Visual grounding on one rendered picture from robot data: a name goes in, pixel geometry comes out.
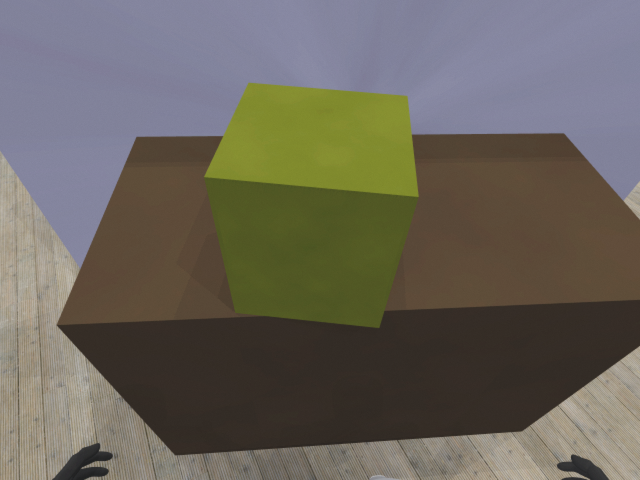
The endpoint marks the pedestal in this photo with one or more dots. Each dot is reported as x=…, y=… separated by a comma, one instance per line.
x=518, y=284

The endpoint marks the carton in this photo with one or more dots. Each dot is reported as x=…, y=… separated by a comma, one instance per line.
x=313, y=192

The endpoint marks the right robot hand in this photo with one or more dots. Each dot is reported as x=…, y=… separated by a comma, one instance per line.
x=583, y=467

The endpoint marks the left robot hand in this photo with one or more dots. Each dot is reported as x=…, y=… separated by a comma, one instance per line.
x=87, y=455

